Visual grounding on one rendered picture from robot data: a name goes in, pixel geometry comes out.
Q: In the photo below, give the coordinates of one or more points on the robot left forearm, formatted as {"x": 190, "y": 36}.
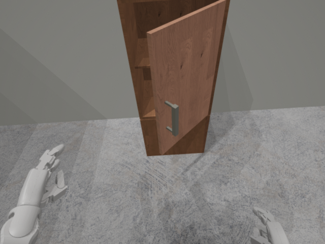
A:
{"x": 22, "y": 226}

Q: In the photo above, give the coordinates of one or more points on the robot left hand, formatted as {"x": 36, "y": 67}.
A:
{"x": 32, "y": 192}

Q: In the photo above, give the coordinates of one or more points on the cupboard door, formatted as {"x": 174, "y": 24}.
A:
{"x": 183, "y": 55}

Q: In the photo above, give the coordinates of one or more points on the robot right hand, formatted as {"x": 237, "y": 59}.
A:
{"x": 272, "y": 234}

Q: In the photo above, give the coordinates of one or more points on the handle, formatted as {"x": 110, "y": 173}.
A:
{"x": 175, "y": 118}

